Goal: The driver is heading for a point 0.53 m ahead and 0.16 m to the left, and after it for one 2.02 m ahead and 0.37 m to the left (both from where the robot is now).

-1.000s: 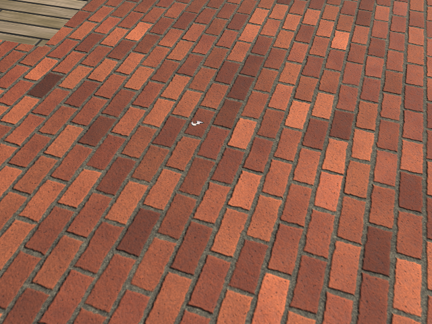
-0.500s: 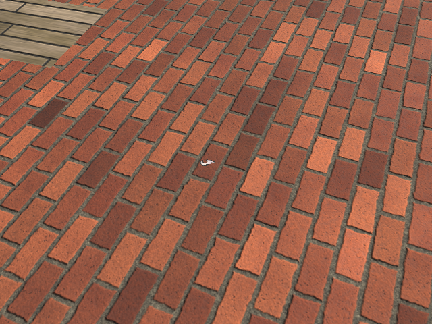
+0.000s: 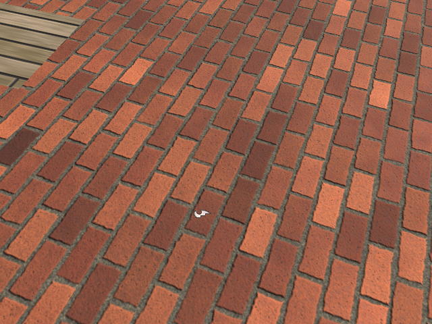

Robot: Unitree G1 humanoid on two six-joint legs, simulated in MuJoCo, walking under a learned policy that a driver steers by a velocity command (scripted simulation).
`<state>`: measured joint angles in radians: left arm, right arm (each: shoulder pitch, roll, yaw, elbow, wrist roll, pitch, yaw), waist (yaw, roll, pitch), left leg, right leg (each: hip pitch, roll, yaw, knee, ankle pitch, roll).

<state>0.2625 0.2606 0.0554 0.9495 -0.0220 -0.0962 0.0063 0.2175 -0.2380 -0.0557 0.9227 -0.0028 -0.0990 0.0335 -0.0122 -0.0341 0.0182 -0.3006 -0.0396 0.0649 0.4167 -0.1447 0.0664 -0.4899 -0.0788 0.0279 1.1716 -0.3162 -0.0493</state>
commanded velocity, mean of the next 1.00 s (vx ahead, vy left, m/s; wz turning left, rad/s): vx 0.45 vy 0.00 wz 0.27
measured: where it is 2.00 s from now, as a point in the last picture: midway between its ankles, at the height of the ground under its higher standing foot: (216, 278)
